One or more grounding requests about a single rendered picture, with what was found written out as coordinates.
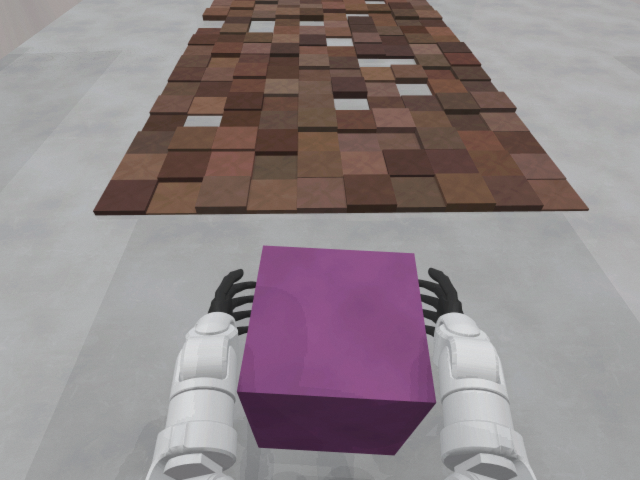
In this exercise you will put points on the left robot forearm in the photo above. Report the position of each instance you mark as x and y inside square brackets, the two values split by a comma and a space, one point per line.
[199, 438]

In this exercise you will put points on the carton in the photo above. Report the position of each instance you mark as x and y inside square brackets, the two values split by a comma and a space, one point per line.
[336, 356]

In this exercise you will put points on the left robot hand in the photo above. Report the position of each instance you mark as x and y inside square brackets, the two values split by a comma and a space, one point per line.
[224, 301]

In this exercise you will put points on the right robot hand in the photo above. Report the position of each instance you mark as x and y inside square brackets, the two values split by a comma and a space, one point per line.
[448, 300]

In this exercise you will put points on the right robot forearm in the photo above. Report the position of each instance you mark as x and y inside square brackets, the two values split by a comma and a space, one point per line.
[478, 434]

